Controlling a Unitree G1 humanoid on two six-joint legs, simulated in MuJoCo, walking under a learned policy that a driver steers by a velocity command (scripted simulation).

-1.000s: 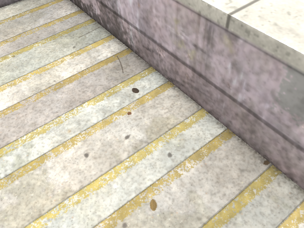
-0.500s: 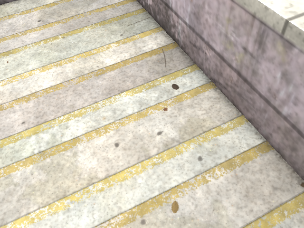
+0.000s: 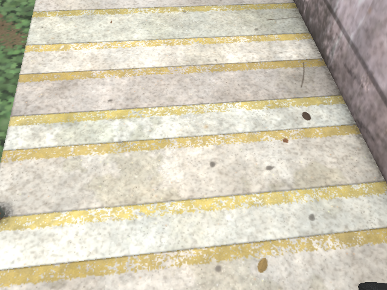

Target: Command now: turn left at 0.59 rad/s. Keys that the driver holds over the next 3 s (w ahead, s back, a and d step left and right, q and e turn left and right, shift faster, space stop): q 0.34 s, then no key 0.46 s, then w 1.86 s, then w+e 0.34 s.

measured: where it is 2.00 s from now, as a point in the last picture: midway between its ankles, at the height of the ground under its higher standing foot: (160, 250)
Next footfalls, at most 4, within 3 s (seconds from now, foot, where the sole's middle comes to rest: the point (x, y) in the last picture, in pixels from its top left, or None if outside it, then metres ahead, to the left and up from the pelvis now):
0.42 right None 0.10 -0.12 -0.77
0.74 left None -0.01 0.12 -0.77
1.12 right None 0.17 -0.10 -0.77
1.62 left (128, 286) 0.43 0.22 -0.77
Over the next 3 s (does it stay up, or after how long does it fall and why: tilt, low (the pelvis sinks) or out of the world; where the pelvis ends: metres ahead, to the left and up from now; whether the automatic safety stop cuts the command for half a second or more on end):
stays up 1.01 0.30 0.01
